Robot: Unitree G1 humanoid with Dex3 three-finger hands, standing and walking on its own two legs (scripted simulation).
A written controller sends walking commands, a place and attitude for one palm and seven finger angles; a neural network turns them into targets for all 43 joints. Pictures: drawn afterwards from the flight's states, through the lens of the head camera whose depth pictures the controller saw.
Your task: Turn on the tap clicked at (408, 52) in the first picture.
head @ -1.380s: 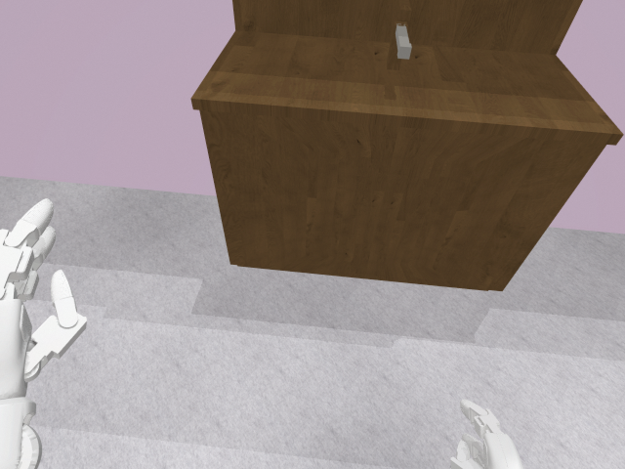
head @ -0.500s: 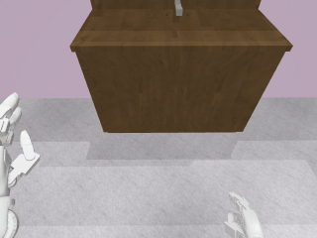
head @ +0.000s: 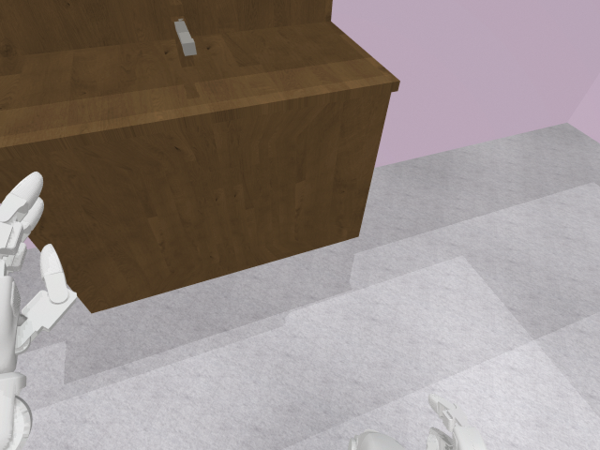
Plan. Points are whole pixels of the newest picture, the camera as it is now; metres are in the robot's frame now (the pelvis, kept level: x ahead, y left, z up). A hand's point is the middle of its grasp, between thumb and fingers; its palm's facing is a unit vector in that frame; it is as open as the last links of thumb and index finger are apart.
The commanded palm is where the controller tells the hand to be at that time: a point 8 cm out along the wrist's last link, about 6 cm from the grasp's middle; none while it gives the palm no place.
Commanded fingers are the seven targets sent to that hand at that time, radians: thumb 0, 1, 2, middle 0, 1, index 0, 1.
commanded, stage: walk to a spot facing it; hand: left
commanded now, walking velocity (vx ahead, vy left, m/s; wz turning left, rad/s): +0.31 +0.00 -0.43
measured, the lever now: (188, 47) +0.92 +0.32 +0.12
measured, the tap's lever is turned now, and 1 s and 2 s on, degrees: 0 0 0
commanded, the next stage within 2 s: turn to face it in 0.32 s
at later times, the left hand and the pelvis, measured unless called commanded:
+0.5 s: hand (176, 193) +0.36 +0.18 +0.18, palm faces +0.35 -0.85 -0.39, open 7.4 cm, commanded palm +0.31 +0.22 +0.18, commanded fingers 0.00 0.90 0.90 -0.20 -0.30 -0.20 -0.30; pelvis +0.12 -0.04 -0.02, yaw -6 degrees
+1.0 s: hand (186, 175) +0.42 +0.19 +0.15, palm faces +0.41 -0.83 -0.37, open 7.4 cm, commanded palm +0.36 +0.22 +0.18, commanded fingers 0.00 0.90 0.90 -0.20 -0.30 -0.20 -0.30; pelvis +0.19 -0.05 -0.01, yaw -1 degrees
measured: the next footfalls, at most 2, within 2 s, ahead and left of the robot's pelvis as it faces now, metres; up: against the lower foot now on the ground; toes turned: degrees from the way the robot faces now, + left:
right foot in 0.12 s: +0.13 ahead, -0.15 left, +0.00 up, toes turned -13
left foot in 0.46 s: +0.24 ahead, +0.06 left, +0.00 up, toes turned +6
